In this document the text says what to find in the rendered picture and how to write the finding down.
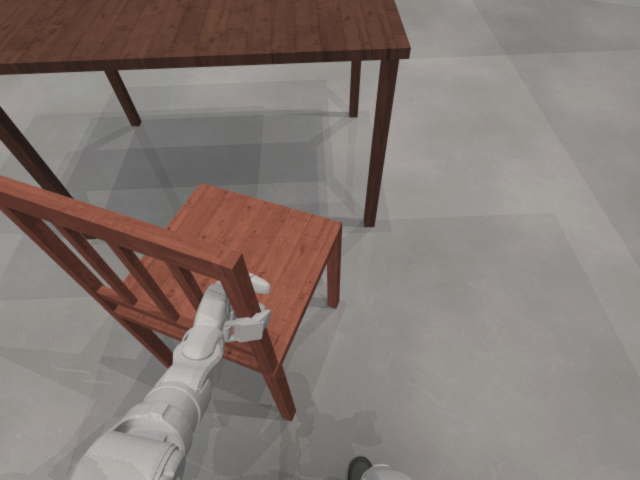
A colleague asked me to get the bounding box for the robot right foot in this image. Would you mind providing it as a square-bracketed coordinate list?
[348, 456, 372, 480]

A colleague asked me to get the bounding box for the left robot forearm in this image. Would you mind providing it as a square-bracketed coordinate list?
[70, 325, 225, 480]

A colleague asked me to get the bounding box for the chair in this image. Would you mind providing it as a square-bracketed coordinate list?
[0, 175, 342, 421]

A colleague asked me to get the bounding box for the table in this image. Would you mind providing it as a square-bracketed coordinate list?
[0, 0, 411, 239]

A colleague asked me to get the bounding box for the left robot upper arm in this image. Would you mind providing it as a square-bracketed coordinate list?
[76, 431, 186, 480]

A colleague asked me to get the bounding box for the robot left hand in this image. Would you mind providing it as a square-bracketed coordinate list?
[193, 273, 271, 343]

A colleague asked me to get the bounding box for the robot right shin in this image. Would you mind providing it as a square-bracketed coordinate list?
[362, 464, 391, 478]

